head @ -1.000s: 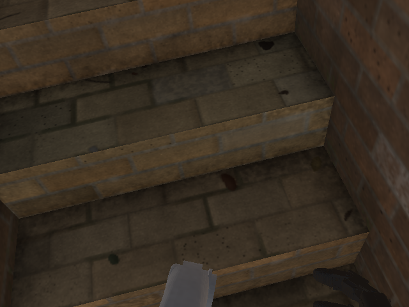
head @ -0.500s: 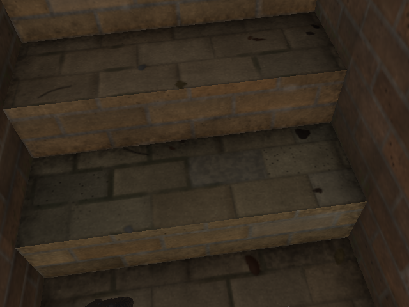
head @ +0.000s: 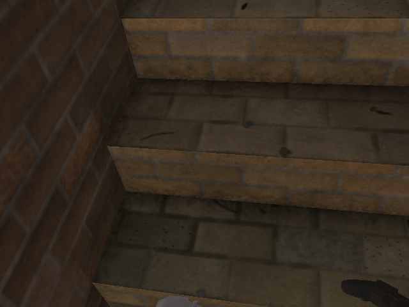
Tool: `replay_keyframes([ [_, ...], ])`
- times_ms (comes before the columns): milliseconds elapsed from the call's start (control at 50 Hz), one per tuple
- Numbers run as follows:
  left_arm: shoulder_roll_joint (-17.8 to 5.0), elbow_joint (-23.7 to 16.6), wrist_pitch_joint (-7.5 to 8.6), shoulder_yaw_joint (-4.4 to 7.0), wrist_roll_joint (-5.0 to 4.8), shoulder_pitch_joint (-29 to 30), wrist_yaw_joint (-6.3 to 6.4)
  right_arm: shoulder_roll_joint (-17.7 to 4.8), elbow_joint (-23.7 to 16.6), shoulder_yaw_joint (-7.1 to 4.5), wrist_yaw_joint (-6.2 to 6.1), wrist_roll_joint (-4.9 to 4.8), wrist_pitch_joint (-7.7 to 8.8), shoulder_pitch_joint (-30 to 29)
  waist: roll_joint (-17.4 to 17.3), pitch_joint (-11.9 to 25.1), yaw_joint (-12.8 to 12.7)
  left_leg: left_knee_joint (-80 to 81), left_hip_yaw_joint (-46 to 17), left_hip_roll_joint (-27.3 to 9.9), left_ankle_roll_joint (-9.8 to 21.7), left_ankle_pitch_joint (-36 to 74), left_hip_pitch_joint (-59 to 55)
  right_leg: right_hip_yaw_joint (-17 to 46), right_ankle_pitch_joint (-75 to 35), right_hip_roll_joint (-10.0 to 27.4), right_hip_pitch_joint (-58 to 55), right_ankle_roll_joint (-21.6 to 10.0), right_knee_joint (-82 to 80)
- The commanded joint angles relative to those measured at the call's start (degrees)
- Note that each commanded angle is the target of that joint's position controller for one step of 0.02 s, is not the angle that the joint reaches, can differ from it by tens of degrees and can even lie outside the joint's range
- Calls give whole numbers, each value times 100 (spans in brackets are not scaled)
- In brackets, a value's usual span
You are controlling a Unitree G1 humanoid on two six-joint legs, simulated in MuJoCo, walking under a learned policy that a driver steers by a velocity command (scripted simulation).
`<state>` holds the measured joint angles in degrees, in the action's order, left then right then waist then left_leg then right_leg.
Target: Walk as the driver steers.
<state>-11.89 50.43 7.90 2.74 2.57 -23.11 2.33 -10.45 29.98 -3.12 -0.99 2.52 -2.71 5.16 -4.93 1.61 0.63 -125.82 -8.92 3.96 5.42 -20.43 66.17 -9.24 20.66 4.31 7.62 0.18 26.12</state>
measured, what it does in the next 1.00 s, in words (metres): climbs, turning right: left foot 0.19 m higher, then right foot 0.19 m higher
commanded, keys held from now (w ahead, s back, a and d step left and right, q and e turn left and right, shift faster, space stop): w+q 0.08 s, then w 0.10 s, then w+e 0.82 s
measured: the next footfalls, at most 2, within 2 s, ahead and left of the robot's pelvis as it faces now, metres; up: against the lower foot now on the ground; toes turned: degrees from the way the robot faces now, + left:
left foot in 0.16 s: +0.26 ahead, +0.17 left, +0.19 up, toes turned +5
right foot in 0.70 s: +0.53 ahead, -0.10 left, +0.38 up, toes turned -11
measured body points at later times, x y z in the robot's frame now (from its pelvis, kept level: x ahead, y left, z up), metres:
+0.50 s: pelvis +0.25 +0.05 +0.19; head +0.29 +0.08 +0.64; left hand +0.52 +0.20 +0.13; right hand +0.22 -0.22 +0.08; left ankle +0.22 +0.17 -0.55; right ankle +0.34 -0.11 -0.20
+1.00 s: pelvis +0.53 -0.05 +0.37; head +0.56 -0.07 +0.82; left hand +0.56 +0.21 +0.24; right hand +0.76 -0.25 +0.33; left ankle +0.64 +0.03 +0.00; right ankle +0.49 -0.09 -0.36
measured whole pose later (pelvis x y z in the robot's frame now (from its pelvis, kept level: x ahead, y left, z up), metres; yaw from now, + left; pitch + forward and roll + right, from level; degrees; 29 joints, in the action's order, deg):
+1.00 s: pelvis +0.53 -0.05 +0.37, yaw -19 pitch +3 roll +1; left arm -12.6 54.8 4.7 4.4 1.3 -27.1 0.5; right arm 1.0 29.4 4.3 -4.4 2.0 2.7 -3.9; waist -0.1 -1.5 -2.8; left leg -129.3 2.5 -2.9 5.2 -16.6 81.3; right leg 4.1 18.0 -9.0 16.9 -7.1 32.4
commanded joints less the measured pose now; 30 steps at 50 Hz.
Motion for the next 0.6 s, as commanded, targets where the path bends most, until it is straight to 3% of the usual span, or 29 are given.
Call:
replay_keyframes([
  [20,-863,-108,220,111,54,24,-82,78,-840,58,-187,-134,-88,-802,1462,-1192,144,-699,303,-135,-77,-541,1666,984,-254,1433,322,-957,-2014],
  [40,-1023,-51,233,154,-76,52,-75,-31,-895,50,-255,-47,-72,-868,1332,-1060,319,360,578,-417,-8,-806,1485,680,-388,1202,242,-891,-2196],
  [60,-926,54,188,136,-151,6,-11,-40,-1120,83,-172,-21,-47,-1133,1368,-1109,426,1582,633,-695,118,-796,937,357,-1201,1019,400,-875,-2470],
  [80,-880,115,145,132,-169,-68,-18,-124,-1028,24,-102,-31,-111,-1039,1367,-694,389,2284,859,-754,129,-686,508,82,-2095,846,17,-930,-2387],
  [100,-1187,-58,62,144,-430,366,29,27,-966,244,14,-333,-98,-1057,1227,-283,439,5063,1667,-612,363,-1600,-1571,-531,-4128,693,457,-1082,-2693],
  [120,-1229,34,-6,164,-513,-188,118,-103,-773,188,81,-486,-101,-1125,740,338,110,5803,2409,-64,298,-1470,-2936,-192,-7190,899,201,-1310,-2077],
  [140,-1572,25,5,211,-608,-550,106,72,-293,101,13,-412,-217,204,1174,1554,451,5401,2670,355,434,-1164,-4228,136,-10418,1484,-604,-1322,-755],
  [160,-1919,40,82,312,-788,-249,-49,-183,133,77,7,-336,-160,1712,1662,2384,1154,6466,2035,542,587,-415,-5110,-58,-10742,1373,-982,-1069,865],
  [180,-2155,-62,95,409,-873,-478,-317,-618,269,-206,-100,-216,-104,2115,1203,2816,1435,8012,-260,150,460,-955,-5855,110,-7667,512,110,-700,2207],
  [200,-1192,-833,0,302,-606,224,-534,-1561,461,-531,-248,-5,-122,1978,-499,2512,1116,10206,-4502,-1790,1135,-2635,-6460,928,-2091,-687,2347,-459,4522],
  [220,-791,-883,-74,316,-311,578,-587,-1510,569,-600,-327,-41,-87,1732,389,2628,1035,10915,-5605,-2038,984,-3615,-6130,2315,-1847,-980,2606,-368,7099],
  [240,-260,-1193,-158,220,-196,962,-560,-1411,583,-530,-308,-32,101,1105,102,1992,646,10673,-4681,-1968,916,-3185,-5418,2305,-1904,-1045,3133,-330,8576],
  [260,126,-1495,-179,87,-227,1257,-372,-1029,783,-474,-374,-29,283,917,353,1106,351,10205,-3490,-1820,840,-2182,-4919,2041,-1967,-950,3833,-384,8889],
  [280,355,-1585,-257,-28,-131,1410,-245,-648,1059,-362,-404,-42,437,1022,477,524,230,9704,-2593,-1737,795,-1019,-4740,2001,-1962,-963,4465,-545,9190],
  [300,484,-1647,-390,-99,-120,1391,-161,-383,1384,-261,-467,46,547,1162,260,312,108,9633,-1889,-1565,694,-508,-4858,2082,-1830,-1047,4909,-645,9539],
  [320,507,-1843,-488,-84,-6,1635,-180,-463,1467,-299,-576,135,622,1340,353,123,102,9943,-1472,-1726,717,501,-5196,2177,-1547,-1129,5484,-684,10131],
  [340,586,-1838,-596,-132,1,1635,-165,-221,1629,-207,-607,127,764,1568,371,-7,96,9919,-988,-1725,624,1145,-5487,2244,-1124,-1123,6026,-709,10199],
  [360,635,-1879,-667,-152,-63,1767,-185,-215,1785,-169,-602,85,849,1875,321,-31,152,10133,-691,-1818,525,1329,-5905,2295,-734,-1097,6579,-743,10378],
  [380,573,-2003,-761,-168,-185,1794,-133,-149,1832,-75,-639,39,951,1798,250,-287,-38,10353,-333,-1908,336,1300,-5652,2476,-543,-977,6761,-676,10125],
  [400,301,-2106,-816,-130,-188,1819,-166,-127,1690,14,-600,-40,1035,1257,515,-636,-355,10596,266,-1787,-18,1172,-4745,2532,-530,-865,6362,-608,9079],
  [440,640,-2227,-1052,-211,-171,2080,13,-449,1991,32,-508,16,1120,1588,268,-809,-306,11095,491,-2070,214,1123,-4662,1874,-116,-1008,7144,-632,10756],
  [460,808,-2378,-1176,-297,-115,2355,85,-513,2071,66,-455,-30,1168,1717,233,-896,-320,11267,659,-2002,191,654,-4788,1795,91,-921,7533,-714,10899],
  [480,909,-2680,-1200,-418,-188,2727,88,-559,2095,97,-377,-11,1105,1737,436,-1133,-490,11402,1092,-1683,-69,286,-4366,1695,49,-671,7382,-768,9948],
  [500,887,-2793,-1249,-464,-203,2946,41,-736,2151,63,-414,-31,1042,1816,374,-1127,-398,11572,1287,-1523,-108,254,-4355,1484,-75,-630,7295,-758,9473],
  [520,631,-2873,-1358,-457,-217,3095,-143,-983,2012,52,-520,-140,1032,1890,334,-954,-292,12316,1366,-1646,84,850,-4467,971,-465,-421,6747,-664,8456],
  [540,495,-2967,-1390,-409,-94,3219,-250,-1076,2069,29,-641,-159,1065,2071,190,-773,-137,12572,1234,-1868,263,1555,-5159,831,-494,-189,6802,-655,8160],
  [560,789,-2905,-1383,-468,-23,3070,-309,-1261,2096,-43,-731,-96,1063,2091,-230,-327,-179,12383,1485,-1958,262,2701,-6234,760,-348,26,6878,-785,8393],
  [580,773,-2727,-1334,-506,-14,3327,-369,-1104,2050,-32,-802,-198,1012,2132,70,-175,60,12336,1948,-1854,168,3837,-6688,284,41,28,6552,-914,7635],
  [600,894,-2773,-1280,-555,-24,3701,-403,-992,2074,9,-745,-181,1021,2350,7,-59,220,12051,2171,-1842,180,5558,-6855,-172,476,-110,5856,-1038,6883],
])
Over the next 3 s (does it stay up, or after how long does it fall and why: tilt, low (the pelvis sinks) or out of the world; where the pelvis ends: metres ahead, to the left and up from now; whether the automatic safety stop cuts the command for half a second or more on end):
stays up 1.46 -0.28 1.10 its command is cut before an obstacle after 0.2 s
